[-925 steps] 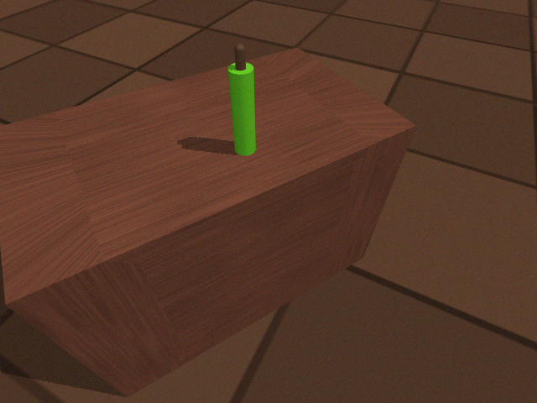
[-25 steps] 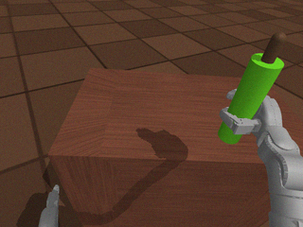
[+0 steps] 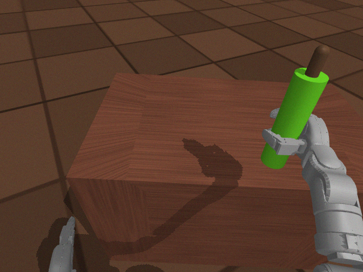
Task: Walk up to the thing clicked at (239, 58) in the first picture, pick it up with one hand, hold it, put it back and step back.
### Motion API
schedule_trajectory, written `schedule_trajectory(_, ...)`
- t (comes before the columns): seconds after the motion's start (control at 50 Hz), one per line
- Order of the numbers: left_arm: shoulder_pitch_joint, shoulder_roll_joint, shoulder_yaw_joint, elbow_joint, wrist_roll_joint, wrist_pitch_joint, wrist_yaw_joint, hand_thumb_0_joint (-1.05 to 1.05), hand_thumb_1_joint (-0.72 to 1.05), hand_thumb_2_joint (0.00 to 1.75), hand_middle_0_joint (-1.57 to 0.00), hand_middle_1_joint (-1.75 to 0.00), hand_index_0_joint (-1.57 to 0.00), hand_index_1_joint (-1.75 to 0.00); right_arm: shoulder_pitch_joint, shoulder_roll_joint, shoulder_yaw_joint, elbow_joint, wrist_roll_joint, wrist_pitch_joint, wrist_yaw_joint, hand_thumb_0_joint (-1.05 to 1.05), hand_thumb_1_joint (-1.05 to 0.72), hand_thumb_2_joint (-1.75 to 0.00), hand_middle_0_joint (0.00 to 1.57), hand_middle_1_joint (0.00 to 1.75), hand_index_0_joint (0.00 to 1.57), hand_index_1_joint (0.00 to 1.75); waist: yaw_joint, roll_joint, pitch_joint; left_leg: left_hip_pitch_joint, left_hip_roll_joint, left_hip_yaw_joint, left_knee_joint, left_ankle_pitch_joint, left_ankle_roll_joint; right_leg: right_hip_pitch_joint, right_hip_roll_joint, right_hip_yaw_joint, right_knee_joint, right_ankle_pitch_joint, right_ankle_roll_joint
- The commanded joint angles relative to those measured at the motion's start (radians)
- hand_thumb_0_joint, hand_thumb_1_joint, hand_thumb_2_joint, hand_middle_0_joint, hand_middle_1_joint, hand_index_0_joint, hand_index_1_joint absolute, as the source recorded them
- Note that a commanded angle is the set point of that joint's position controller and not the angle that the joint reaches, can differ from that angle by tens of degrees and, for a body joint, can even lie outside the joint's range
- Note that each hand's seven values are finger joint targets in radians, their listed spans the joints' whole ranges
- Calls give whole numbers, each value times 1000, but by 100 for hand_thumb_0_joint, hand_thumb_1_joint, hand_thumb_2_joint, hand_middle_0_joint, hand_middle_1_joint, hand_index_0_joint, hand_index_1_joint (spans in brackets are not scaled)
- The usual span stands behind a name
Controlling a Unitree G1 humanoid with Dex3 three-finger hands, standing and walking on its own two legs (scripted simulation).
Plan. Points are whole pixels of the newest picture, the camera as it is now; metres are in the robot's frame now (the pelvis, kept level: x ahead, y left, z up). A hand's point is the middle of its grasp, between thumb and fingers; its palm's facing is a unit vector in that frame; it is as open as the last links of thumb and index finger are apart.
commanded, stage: crouch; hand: right
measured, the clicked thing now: (293, 114) +0.39 -0.18 +0.21
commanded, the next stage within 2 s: lower in 1.04 s
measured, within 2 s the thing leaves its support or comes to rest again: rests again in 1.68 s
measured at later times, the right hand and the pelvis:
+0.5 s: hand (270, 130) +0.45 -0.18 +0.11, palm faces +0.14 +0.99 -0.02, open 7.5 cm; pelvis +0.00 +0.00 -0.01, yaw +2 degrees
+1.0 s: hand (264, 125) +0.50 -0.19 +0.08, palm faces +0.14 +0.99 -0.01, open 7.5 cm; pelvis +0.01 -0.01 -0.02, yaw +3 degrees
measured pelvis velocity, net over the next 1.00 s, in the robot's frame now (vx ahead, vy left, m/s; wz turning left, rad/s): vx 0.01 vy -0.01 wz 0.05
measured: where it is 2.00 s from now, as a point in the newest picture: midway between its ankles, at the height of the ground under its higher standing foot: outside the picture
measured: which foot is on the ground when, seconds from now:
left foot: down 0.00-1.00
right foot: down 0.00-1.00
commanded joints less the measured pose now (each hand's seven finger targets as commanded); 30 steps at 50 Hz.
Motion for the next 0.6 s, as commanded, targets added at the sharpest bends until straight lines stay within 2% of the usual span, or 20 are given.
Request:
schedule_trajectory(0.0, -107, 98, 10, -200, 0, -63, 7, 0, -54, 4, -6, -5, -6, -5, -698, -276, -106, -306, 19, -250, 10, 0, -44, -131, 134, 142, 137, 142, 14, -6, -378, 24, -19, 10, -83, 215, -7, 179, 19, -2, -61, 143, -24)
schedule_trajectory(0.06, -82, 98, 3, -166, 3, -56, 2, 0, -54, 4, -6, -5, -6, -5, -714, -315, -121, -239, 14, -313, 10, 0, -44, -131, 134, 142, 137, 142, 17, -38, -363, 8, -19, -1, -82, 207, -4, 155, 20, -7, -57, 124, -24)
schedule_trajectory(0.12, -122, 126, 12, -242, 8, -52, 4, 0, -53, 4, -6, -5, -6, -5, -774, -363, -146, -230, 9, -377, 7, 0, -47, -130, 135, 142, 137, 142, 23, -51, -445, 38, -19, -13, -68, 255, -2, 167, 23, -10, -35, 168, -25)
schedule_trajectory(0.18, -70, 105, 7, -184, 8, -30, 1, 0, -53, 4, -6, -5, -6, -5, -764, -366, -150, -143, 11, -426, 6, 0, -45, -130, 134, 141, 136, 141, 33, -70, -396, 16, -24, -17, -67, 233, -1, 130, 23, -12, -33, 142, -26)
schedule_trajectory(0.22, -154, 151, 18, -332, 13, -34, 5, 0, -54, 4, -6, -5, -6, -5, -844, -396, -150, -182, 0, -464, 2, 0, -46, -129, 134, 141, 136, 141, 42, -33, -525, 57, -28, -17, -57, 271, -4, 170, 19, -12, -20, 177, -27)
schedule_trajectory(0.26, -20, 90, -10, -173, 14, -6, -3, 0, -54, 4, -6, -5, -6, -5, -795, -362, -137, -41, -3, -480, 7, 0, -46, -129, 133, 140, 135, 140, 50, -71, -371, -13, -32, -10, -61, 222, 1, 108, 18, -11, -29, 130, -27)
schedule_trajectory(0.3, -161, 149, 17, -344, 11, -21, -2, 0, -53, 4, -6, -5, -6, -5, -863, -361, -134, -63, -4, -520, 9, 0, -43, -128, 132, 139, 134, 139, 64, -35, -501, 7, -34, -12, -52, 241, -2, 157, 11, -5, -19, 151, -27)
schedule_trajectory(0.32, -46, 111, -1, -199, 14, -3, -7, 0, -54, 4, -6, -5, -6, -5, -880, -383, -137, 6, -16, -527, 10, 0, -43, -129, 132, 140, 135, 140, 65, -96, -423, -46, -38, -6, -44, 222, 5, 133, 8, -6, -22, 142, -23)
schedule_trajectory(0.34, -19, 87, -25, -213, 12, 3, -15, 0, -53, 3, -6, -5, -6, -5, -881, -366, -126, 46, -18, -540, 16, 0, -44, -129, 132, 140, 135, 140, 77, -100, -402, -56, -40, -5, -49, 211, 7, 121, 5, -3, -24, 138, -21)
schedule_trajectory(0.38, -114, 117, -17, -341, 9, -5, -19, 0, -54, 3, -6, -5, -6, -5, -907, -376, -136, 44, -20, -569, 21, 0, -42, -129, 131, 139, 133, 139, 76, -59, -502, -24, -41, -4, -33, 261, 2, 146, 4, -1, -3, 192, -22)
schedule_trajectory(0.4, 8, 117, 10, -182, 13, 14, -19, 0, -53, 3, -6, -5, -7, -5, -921, -402, -149, 104, -24, -573, 21, 0, -43, -129, 131, 139, 134, 139, 83, -85, -428, -75, -42, -4, -32, 238, 3, 121, 5, -5, -5, 170, -23)
schedule_trajectory(0.42, 28, 114, -4, -193, 12, 19, -27, 0, -53, 3, -6, -5, -7, -5, -895, -396, -149, 160, -26, -576, 23, 0, -41, -128, 130, 138, 132, 138, 89, -89, -405, -95, -44, -3, -31, 229, 6, 109, 1, 0, -6, 173, -21)
schedule_trajectory(0.44, -94, 160, 18, -371, 9, 4, -30, 0, -53, 3, -6, -6, -7, -5, -911, -389, -150, 160, -26, -590, 25, 0, -41, -127, 129, 138, 132, 138, 102, -50, -493, -55, -42, -5, -33, 244, 3, 124, 3, 1, 0, 176, -23)
schedule_trajectory(0.46, -130, 176, 24, -400, 11, 0, -27, 0, -53, 3, -6, -5, -7, -5, -1013, -425, -161, 70, -28, -612, 24, 0, -39, -127, 129, 138, 131, 138, 89, -56, -549, -37, -45, -3, -24, 253, 2, 141, 1, 0, 8, 181, -22)
schedule_trajectory(0.48, 40, 132, 25, -162, 15, 25, -29, 0, -53, 2, -6, -5, -7, -5, -939, -408, -149, 249, -40, -601, 27, 0, -42, -127, 129, 137, 131, 137, 95, -93, -406, -119, -49, 3, -18, 214, 6, 92, -2, -2, 8, 153, -20)
schedule_trajectory(0.5, 64, 124, 14, -197, 10, 29, -39, 0, -52, 2, -6, -5, -7, -4, -920, -406, -150, 253, -40, -609, 33, 0, -41, -126, 128, 136, 130, 136, 104, -100, -398, -136, -47, -1, -20, 204, 8, 81, -2, 2, 7, 150, -19)
schedule_trajectory(0.52, -84, 150, 6, -440, 6, 7, -43, 0, -52, 2, -6, -5, -7, -4, -980, -398, -152, 164, -34, -632, 36, 0, -42, -126, 128, 136, 130, 136, 108, -61, -567, -58, -47, -4, -14, 262, 4, 141, -2, 5, 22, 212, -20)
schedule_trajectory(0.54, -114, 172, 19, -421, 13, 7, -36, 0, -53, 3, -6, -5, -6, -4, -1061, -466, -187, 140, -42, -649, 33, 0, -41, -127, 130, 138, 132, 138, 94, -68, -624, -43, -44, -9, 3, 316, 1, 151, 1, -2, 52, 266, -23)
schedule_trajectory(0.56, 39, 90, -22, -203, 15, 35, -41, 0, -54, 3, -6, -5, -6, -5, -1035, -439, -156, 249, -53, -643, 36, 0, -42, -127, 130, 137, 132, 137, 94, -89, -484, -85, -44, -7, 8, 295, 3, 76, 5, -8, 53, 227, -24)
schedule_trajectory(0.58, 8, 115, -17, -324, 11, 31, -47, 0, -53, 3, -6, -5, -7, -5, -1023, -434, -164, 233, -44, -647, 41, 0, -43, -126, 128, 136, 131, 136, 101, -57, -506, -85, -47, -4, 6, 272, 4, 74, 1, 1, 47, 210, -24)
